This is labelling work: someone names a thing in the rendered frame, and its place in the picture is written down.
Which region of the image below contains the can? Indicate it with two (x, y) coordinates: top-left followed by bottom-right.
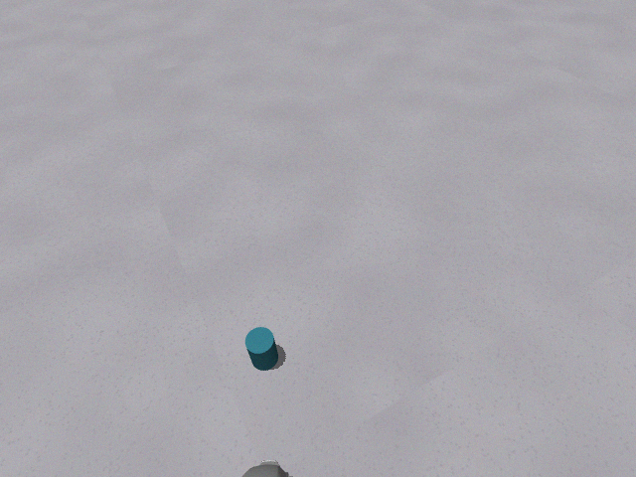
(245, 327), (278, 371)

